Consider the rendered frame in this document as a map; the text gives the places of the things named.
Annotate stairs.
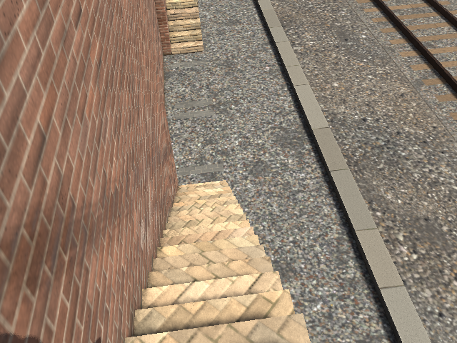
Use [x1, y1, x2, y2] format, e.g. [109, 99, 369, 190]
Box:
[166, 0, 204, 55]
[125, 180, 311, 343]

